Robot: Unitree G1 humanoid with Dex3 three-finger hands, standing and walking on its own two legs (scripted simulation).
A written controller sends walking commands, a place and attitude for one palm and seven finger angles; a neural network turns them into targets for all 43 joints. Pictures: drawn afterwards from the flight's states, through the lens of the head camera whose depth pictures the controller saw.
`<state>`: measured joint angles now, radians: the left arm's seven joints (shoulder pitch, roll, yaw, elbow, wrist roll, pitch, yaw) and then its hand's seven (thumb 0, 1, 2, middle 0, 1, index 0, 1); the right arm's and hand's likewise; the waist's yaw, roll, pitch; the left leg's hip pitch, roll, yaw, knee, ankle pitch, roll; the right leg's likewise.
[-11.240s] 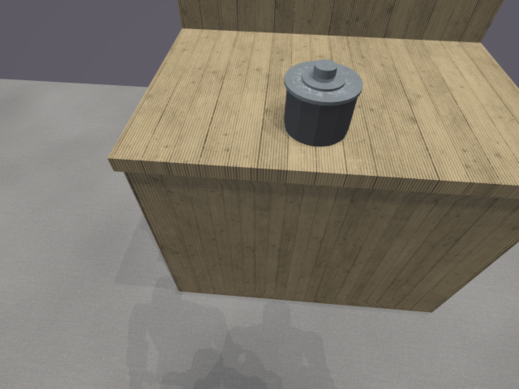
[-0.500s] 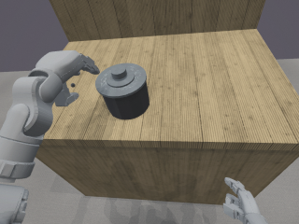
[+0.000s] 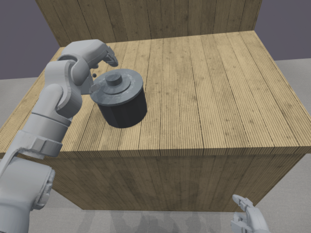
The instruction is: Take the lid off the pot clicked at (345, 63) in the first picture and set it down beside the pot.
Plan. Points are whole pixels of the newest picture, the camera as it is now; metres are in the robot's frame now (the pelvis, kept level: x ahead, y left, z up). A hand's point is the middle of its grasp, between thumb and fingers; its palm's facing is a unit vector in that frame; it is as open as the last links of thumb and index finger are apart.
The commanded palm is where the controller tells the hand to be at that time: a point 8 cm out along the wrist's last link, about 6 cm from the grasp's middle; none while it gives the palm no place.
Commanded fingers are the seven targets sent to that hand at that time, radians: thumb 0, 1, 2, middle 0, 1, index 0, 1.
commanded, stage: move the open hand above the knob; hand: left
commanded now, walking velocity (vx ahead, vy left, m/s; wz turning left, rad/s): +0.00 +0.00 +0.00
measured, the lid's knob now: (113, 78) +0.50 +0.14 +0.15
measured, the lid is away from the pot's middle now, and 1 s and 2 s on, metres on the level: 0.00 0.00 0.00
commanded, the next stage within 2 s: lower the open fingers around the knob in 1.24 s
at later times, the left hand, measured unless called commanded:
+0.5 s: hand (107, 62) +0.47 +0.13 +0.22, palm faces -0.19 -0.05 -0.98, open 10.0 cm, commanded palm +0.44 +0.14 +0.28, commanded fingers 0.00 -0.35 1.59 -0.86 -0.08 -0.86 -0.08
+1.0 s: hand (107, 63) +0.46 +0.13 +0.22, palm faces -0.17 -0.04 -0.98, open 10.0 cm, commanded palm +0.44 +0.14 +0.28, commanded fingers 0.00 -0.35 1.59 -0.86 -0.08 -0.86 -0.08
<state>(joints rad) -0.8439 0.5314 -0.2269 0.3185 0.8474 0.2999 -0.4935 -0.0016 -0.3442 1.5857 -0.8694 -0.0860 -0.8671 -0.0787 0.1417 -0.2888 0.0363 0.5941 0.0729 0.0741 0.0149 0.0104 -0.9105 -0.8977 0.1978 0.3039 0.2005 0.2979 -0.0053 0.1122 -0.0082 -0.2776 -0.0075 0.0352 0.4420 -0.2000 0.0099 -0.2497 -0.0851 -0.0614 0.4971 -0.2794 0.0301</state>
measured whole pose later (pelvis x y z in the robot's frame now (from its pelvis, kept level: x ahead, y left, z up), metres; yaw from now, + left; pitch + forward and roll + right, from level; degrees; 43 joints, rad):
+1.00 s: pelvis +0.01 +0.00 +0.00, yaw +0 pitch +3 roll +1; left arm -1.05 0.44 -0.28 0.59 0.88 0.34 -0.48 0.00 -0.34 1.59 -0.87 -0.09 -0.87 -0.08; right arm 0.17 -0.28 0.03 0.63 0.07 0.06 0.01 0.01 -0.91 -0.90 0.20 0.30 0.20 0.30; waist -0.03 0.09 -0.03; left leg -0.28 -0.01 0.04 0.42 -0.20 0.01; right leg -0.25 -0.09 -0.06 0.48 -0.28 0.03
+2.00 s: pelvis +0.01 +0.00 +0.00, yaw +0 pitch +3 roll +1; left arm -0.96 0.44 -0.27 0.62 0.86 0.33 -0.47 0.00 -0.34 1.59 -0.87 -0.09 -0.86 -0.08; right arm 0.19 -0.28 0.02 0.63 0.06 0.06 0.00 0.01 -0.91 -0.90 0.20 0.30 0.20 0.30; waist -0.04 0.08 -0.02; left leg -0.27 0.00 0.04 0.43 -0.21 0.01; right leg -0.24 -0.08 -0.06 0.46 -0.27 0.03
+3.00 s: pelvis +0.02 +0.01 +0.00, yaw -1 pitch +4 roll +0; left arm -0.93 0.44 -0.25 0.61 0.86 0.32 -0.46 0.00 0.07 1.10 -0.64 -0.80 -0.66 -0.80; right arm 0.21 -0.28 0.01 0.63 0.06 0.07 0.00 0.01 -0.91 -0.90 0.20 0.30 0.20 0.30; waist -0.05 0.08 -0.03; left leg -0.28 0.00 0.04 0.43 -0.22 0.02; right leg -0.23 -0.08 -0.05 0.44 -0.27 0.04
